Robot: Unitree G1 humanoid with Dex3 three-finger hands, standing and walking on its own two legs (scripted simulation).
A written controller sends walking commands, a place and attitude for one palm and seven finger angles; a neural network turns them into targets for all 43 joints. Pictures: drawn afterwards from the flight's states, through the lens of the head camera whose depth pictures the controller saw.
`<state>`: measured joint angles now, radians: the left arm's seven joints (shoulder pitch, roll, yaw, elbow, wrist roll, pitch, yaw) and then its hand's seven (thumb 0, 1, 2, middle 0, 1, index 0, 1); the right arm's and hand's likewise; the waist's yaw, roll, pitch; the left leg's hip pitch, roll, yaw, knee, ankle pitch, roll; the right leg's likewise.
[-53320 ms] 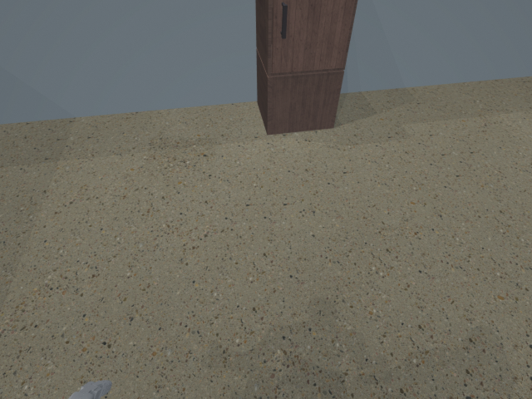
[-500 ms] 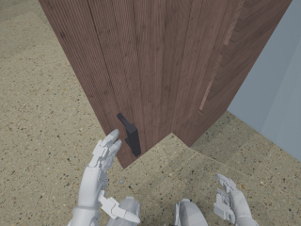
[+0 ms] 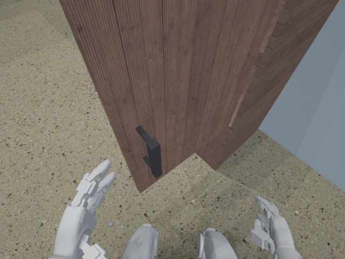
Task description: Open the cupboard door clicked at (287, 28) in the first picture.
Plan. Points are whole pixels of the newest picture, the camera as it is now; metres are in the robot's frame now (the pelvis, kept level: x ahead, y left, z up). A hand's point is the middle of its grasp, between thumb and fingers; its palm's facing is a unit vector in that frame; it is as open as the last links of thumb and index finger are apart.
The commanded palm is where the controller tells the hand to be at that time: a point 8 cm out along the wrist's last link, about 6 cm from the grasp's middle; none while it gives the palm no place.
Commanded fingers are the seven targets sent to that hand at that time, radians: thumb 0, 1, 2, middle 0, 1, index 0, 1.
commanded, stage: draw the hand back to the body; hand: left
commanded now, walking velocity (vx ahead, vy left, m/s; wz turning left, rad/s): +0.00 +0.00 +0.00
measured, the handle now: (149, 154) +0.33 +0.08 +0.06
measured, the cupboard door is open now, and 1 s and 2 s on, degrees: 86 86 86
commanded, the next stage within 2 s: step back with the hand held close in 1.66 s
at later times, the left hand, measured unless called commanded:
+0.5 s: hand (71, 212) +0.19 +0.17 +0.13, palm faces -0.05 -1.00 -0.05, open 16.3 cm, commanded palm +0.16 +0.24 +0.14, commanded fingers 0.00 -0.43 0.33 -0.15 -0.30 -0.15 -0.30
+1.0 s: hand out of the picture +0.22 +0.25 +0.22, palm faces +0.33 -0.85 -0.40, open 12.4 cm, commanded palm +0.17 +0.30 +0.25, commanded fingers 0.00 0.44 0.70 -0.18 -0.30 -0.18 -0.30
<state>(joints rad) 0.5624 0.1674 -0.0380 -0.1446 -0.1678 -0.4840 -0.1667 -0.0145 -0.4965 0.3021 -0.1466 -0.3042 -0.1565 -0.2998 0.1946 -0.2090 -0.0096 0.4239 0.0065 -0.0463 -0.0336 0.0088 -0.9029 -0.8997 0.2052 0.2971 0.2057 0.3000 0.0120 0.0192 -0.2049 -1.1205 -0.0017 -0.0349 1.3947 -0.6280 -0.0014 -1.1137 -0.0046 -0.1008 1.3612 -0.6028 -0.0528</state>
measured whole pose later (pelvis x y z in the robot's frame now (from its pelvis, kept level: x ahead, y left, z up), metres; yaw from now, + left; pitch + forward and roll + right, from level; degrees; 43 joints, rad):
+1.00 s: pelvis +0.04 +0.02 +0.11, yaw +0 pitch +3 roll -1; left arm 0.61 0.34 0.17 -0.45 -0.04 0.01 0.16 -0.01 0.12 0.56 -0.17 -0.30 -0.18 -0.30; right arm 0.30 -0.22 0.07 0.48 0.03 -0.07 -0.12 0.01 -0.90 -0.90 0.21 0.30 0.21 0.30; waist 0.05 0.07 -0.12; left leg -0.39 -0.02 -0.01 0.77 -0.43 0.04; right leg -0.39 -0.01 -0.06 0.73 -0.40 0.00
